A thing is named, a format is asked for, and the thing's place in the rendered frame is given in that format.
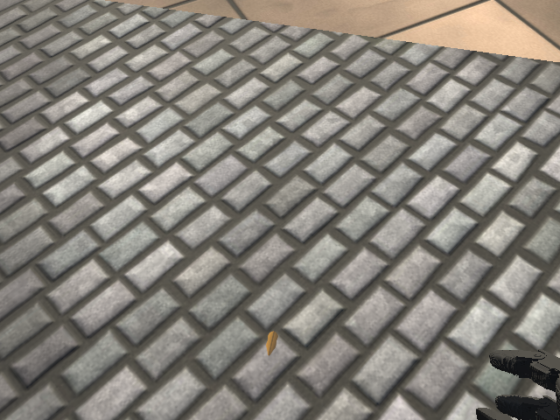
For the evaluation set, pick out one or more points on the robot right hand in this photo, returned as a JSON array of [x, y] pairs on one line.
[[542, 368]]

